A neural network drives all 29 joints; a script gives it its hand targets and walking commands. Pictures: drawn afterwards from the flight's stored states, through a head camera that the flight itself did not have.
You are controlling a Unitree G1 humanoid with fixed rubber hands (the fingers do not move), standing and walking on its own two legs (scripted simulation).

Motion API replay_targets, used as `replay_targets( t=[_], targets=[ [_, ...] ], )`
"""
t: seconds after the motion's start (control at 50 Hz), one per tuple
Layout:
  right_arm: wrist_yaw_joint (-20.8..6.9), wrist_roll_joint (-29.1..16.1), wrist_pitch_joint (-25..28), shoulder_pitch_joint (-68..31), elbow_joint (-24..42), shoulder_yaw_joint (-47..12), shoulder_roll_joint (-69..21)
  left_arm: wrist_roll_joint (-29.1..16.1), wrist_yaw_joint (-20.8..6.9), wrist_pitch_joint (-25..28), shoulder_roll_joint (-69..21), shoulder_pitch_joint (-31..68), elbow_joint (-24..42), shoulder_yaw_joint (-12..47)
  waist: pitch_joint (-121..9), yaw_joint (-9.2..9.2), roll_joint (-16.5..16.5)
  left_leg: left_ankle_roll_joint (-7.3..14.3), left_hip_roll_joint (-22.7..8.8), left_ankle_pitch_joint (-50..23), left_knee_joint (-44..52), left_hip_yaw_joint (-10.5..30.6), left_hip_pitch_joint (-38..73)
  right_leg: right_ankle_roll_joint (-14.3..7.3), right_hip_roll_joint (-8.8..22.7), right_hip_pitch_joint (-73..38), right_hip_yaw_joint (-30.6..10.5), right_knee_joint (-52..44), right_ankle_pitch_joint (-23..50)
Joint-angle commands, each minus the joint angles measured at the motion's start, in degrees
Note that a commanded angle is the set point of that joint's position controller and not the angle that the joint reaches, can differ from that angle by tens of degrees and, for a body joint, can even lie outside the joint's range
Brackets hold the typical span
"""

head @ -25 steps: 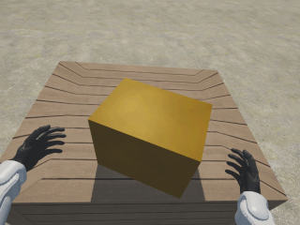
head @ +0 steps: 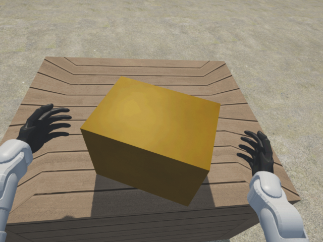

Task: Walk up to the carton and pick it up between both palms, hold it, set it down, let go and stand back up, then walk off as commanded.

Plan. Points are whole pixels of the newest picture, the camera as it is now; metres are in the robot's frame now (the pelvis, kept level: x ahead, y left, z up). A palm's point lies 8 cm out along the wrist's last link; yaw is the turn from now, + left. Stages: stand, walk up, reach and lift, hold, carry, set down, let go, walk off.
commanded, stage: reach and lift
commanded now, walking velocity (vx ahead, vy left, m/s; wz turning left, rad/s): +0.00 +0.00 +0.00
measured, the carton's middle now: (154, 141) +0.40 +0.01 -0.01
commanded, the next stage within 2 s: none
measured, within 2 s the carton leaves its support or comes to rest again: neither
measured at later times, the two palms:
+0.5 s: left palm (45, 105) +0.39 +0.26 +0.15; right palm (267, 148) +0.29 -0.23 +0.12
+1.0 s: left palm (65, 82) +0.45 +0.22 +0.16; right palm (263, 128) +0.34 -0.24 +0.13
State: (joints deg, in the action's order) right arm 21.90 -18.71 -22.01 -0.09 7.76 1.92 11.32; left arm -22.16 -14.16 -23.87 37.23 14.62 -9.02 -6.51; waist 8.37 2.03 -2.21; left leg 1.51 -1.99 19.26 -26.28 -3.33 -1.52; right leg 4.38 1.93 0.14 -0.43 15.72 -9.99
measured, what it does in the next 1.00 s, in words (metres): stands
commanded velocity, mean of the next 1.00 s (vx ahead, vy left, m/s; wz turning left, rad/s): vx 0.00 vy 0.00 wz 0.00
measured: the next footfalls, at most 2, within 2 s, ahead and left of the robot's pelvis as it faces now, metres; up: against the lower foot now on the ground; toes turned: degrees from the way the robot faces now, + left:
none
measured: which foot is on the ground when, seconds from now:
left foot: down 0.00-1.00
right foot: down 0.00-1.00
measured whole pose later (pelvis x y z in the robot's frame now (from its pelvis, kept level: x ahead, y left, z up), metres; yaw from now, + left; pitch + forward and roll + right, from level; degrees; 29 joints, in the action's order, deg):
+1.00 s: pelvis -0.04 +0.00 +0.00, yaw +1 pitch +6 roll -3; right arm 16.7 -17.9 -10.2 -45.5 -46.1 2.4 9.6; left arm -25.3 -11.2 -7.5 37.4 62.7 -70.1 11.5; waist -3.0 13.4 -1.8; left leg 2.0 -1.6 16.4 -32.1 -1.3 -21.8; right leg 4.2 2.3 18.5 1.6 19.2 -6.6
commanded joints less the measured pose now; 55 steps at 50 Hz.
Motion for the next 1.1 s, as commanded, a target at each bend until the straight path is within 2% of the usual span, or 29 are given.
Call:
replay_targets(
  t=[0.0,0.04,0.08,0.1,0.12,0.16,0.2,0.22,0.26,0.32,0.34,0.36,0.38,0.44,0.5,0.52,0.58,0.6,0.66,0.72,0.74,0.78,0.82,0.88,0.94,0.96,0.98,1.02,1.08],
  targets=[
    [-0.31,-0.23,1.98,-13.41,9.21,3.42,6.7,0.42,0.67,1.64,15.77,19.14,8.12,-5.98,-20.28,0.98,9.45,-4.47,-0.46,-41.56,1.34,1.53,4.81,-4.49,-2.35,-4.46,1.78,1.98,23.62],
    [-0.36,0.4,1.92,-14.74,6.85,4.43,6.42,0.26,0.61,2.09,15.73,20.84,0.52,-4.8,-19.33,2.47,7.42,-3.57,0.68,-35.84,1.56,1.34,1.86,-4.14,-2.22,-4.53,2.23,1.82,23.06],
    [-0.11,-0.01,1.81,-17.69,6.42,3.99,6.0,-0.29,0.94,2.56,16.05,24.3,4.58,-4.66,-22.59,2.15,8.25,-3.36,0.65,-34.24,1.41,0.86,1.35,-4.27,-1.91,-5.41,1.86,2.78,24.48],
    [-0.24,0.25,1.2,-14.91,3.37,4.67,6.68,-0.37,0.89,2.26,14.8,22.23,4.31,-3.92,-21.21,4.19,7.77,-3.83,0.52,-37.5,2.41,1.33,3.48,-4.26,-2.2,-5.73,2.3,2.69,26.55],
    [-0.33,-0.08,1.59,-18.41,1.59,3.92,6.33,-1.17,0.88,2.64,15.36,23.99,0.77,-3.87,-21.92,2.81,7.44,-3.44,0.45,-36.72,1.21,1.62,1.51,-3.79,-2.03,-4.25,1.94,3.02,25.14],
    [-0.34,-0.47,1.34,-20.2,-0.47,4.35,7.21,0.2,0.97,1.84,15.41,26.56,-0.64,-2.94,-21.68,3.92,10.06,-3.59,0.58,-36.75,1.63,1.17,1.52,-4.15,-2.18,-3.2,2.26,2.6,23.49],
    [-0.73,-0.9,1.19,-23.31,-2.54,3.55,6.38,0.27,1.0,1.93,15.42,29.87,-2.87,-2.63,-21.23,4.83,9.37,-3.91,0.5,-35.74,1.17,1.27,1.52,-4.21,-2.19,-2.24,2.66,2.24,21.84],
    [-1.05,-1.27,1.53,-27.04,-0.5,3.56,6.85,-1.04,1.03,2.09,16.07,32.44,-3.52,-2.0,-22.77,3.21,7.23,-2.85,0.68,-34.8,1.19,1.37,-1.04,-3.9,-2.23,-1.96,2.27,2.81,21.69],
    [-1.2,-0.46,1.24,-29.79,-2.01,4.89,7.9,-1.39,1.11,1.83,16.31,34.43,-6.27,-1.09,-22.91,5.87,8.03,-2.66,0.62,-32.73,1.71,1.67,-1.03,-4.37,-2.19,-1.4,3.09,2.75,21.55],
    [-1.05,0.34,0.63,-35.57,-5.03,3.58,7.11,-1.15,0.67,2.78,17.18,40.76,-11.8,0.45,-24.12,5.04,6.08,-1.24,0.86,-25.56,0.74,1.46,-5.8,-4.26,-1.47,-0.42,2.44,3.62,20.94],
    [-1.64,0.54,0.45,-33.92,-12.46,3.87,7.68,-0.32,0.88,3.51,15.27,39.71,-13.19,1.04,-22.34,7.42,8.37,-1.91,0.14,-25.48,2.06,2.31,-2.35,-4.82,-1.76,-0.14,2.62,2.77,17.76],
    [-2.01,0.2,0.7,-35.98,-9.58,4.42,8.33,-0.03,1.47,3.22,16.33,42.54,-12.48,0.69,-25.3,6.13,8.03,-2.36,-0.28,-28.29,1.59,2.45,-2.19,-4.88,-2.02,-0.44,3.25,3.45,17.82],
    [-2.49,-0.28,0.82,-35.61,-13.56,4.66,9.28,0.19,1.32,3.05,14.44,42.53,-13.51,2.09,-24.47,8.12,9.2,-3.26,-0.48,-30.03,1.58,2.38,0.25,-5.08,-2.32,0.9,3.4,2.53,17.84],
    [-2.56,-0.13,2.07,-41.45,-10.78,5.16,9.76,-1.36,1.36,3.45,16.27,47.71,-16.38,2.99,-30.64,8.41,8.53,-2.96,0.35,-30.27,0.76,2.02,-1.17,-4.68,-2.6,0.99,3.7,3.11,18.41],
    [-3.77,-0.36,1.45,-48.16,-18.08,3.28,8.16,-1.13,1.74,4.99,15.59,52.89,-24.67,4.31,-26.71,7.81,9.28,-2.28,-0.17,-21.58,1.98,2.41,-5.45,-5.12,-1.73,2.04,3.71,3.37,12.41],
    [-4.14,0.31,1.5,-49.39,-18.92,3.99,8.18,-0.91,1.61,5.63,14.99,55.16,-27.01,5.19,-25.58,9.09,8.05,-1.63,-0.02,-18.33,2.89,2.31,-6.93,-5.2,-1.67,2.49,3.56,3.04,10.81],
    [-4.35,1.34,3.26,-52.51,-20.44,5.93,9.61,-2.15,2.24,7.57,15.74,58.62,-27.5,6.84,-32.85,9.77,10.41,-2.55,0.0,-23.87,1.48,2.3,-3.91,-5.28,-2.53,2.7,3.82,3.58,14.33],
    [-4.54,1.35,3.19,-54.09,-26.43,4.45,8.79,-1.56,1.94,8.33,16.82,62.11,-35.93,6.36,-30.83,9.07,10.17,-1.63,0.34,-19.59,1.43,2.4,-5.69,-5.23,-1.8,4.34,3.21,3.26,11.91],
    [-5.34,1.64,4.4,-55.69,-31.77,4.29,8.63,-1.72,2.24,10.54,12.14,61.26,-38.23,10.53,-29.9,10.11,12.04,-2.73,-0.82,-21.13,1.85,2.9,-3.47,-5.72,-2.78,7.55,4.73,3.19,11.05],
    [-5.72,1.62,7.06,-60.11,-32.97,4.59,8.6,-2.89,2.42,13.36,12.92,66.56,-39.19,11.06,-35.13,11.24,10.65,-3.16,-0.05,-26.25,0.26,2.88,-2.22,-5.42,-3.3,7.06,5.03,4.28,14.78],
    [-5.9,0.38,7.08,-62.28,-37.69,1.97,7.26,-3.29,2.55,14.32,13.59,68.74,-44.75,11.16,-32.87,10.18,10.56,-2.61,0.33,-23.19,-0.39,2.42,-4.77,-4.94,-2.45,8.57,4.56,4.03,12.3],
    [-5.78,1.41,8.99,-63.13,-37.18,4.3,7.92,-4.42,2.51,16.62,12.28,69.09,-44.6,13.66,-36.71,11.83,9.79,-2.82,-0.28,-22.82,0.1,3.19,-3.56,-5.19,-3.26,9.08,5.5,4.1,12.57],
    [-6.1,0.29,10.45,-65.33,-40.41,3.54,8.84,-4.55,3.25,17.16,12.84,71.42,-47.1,14.34,-38.48,11.34,12.99,-3.72,0.04,-26.23,-1.14,2.87,-2.2,-5.46,-3.22,10.07,6.13,4.36,13.45],
    [-5.7,1.37,12.51,-66.31,-44.27,3.0,8.32,-4.36,3.0,17.62,10.98,70.79,-54.55,16.16,-37.43,11.65,10.04,-3.97,-0.16,-28.98,-2.54,3.12,-2.26,-5.12,-3.55,10.66,6.23,4.4,17.19],
    [-4.71,0.89,15.42,-67.87,-45.65,2.07,8.01,-2.35,3.04,18.62,10.93,72.96,-56.09,15.76,-41.53,11.92,10.95,-4.34,1.21,-32.24,-3.99,2.83,-1.68,-4.75,-3.81,9.18,5.87,4.6,19.65],
    [-4.84,0.93,15.38,-67.98,-47.04,2.33,7.31,-3.79,2.96,19.27,12.47,75.59,-56.29,16.35,-42.25,13.38,11.38,-4.01,1.32,-31.54,-4.32,2.8,-1.13,-5.05,-3.78,10.75,6.42,4.65,20.27],
    [-4.99,0.39,15.97,-70.29,-46.2,2.49,7.47,-4.25,3.21,20.3,11.84,76.91,-56.53,17.39,-42.52,12.53,11.38,-4.49,0.73,-32.65,-4.74,3.33,-1.75,-5.14,-3.77,11.29,6.56,5.06,20.08],
    [-5.52,-0.01,16.69,-70.37,-49.99,2.53,7.62,-4.76,3.68,21.64,10.36,77.83,-55.69,19.31,-43.54,13.8,14.45,-5.91,0.28,-35.5,-5.1,4.22,0.49,-5.3,-4.21,14.11,7.45,4.95,18.77],
    [-4.86,0.21,18.04,-70.84,-49.84,1.12,6.68,-5.08,3.47,22.43,12.59,77.12,-62.64,18.12,-44.29,13.63,12.18,-4.81,1.79,-34.48,-6.09,2.77,-2.06,-5.12,-3.74,12.83,6.62,5.08,23.52]
  ],
)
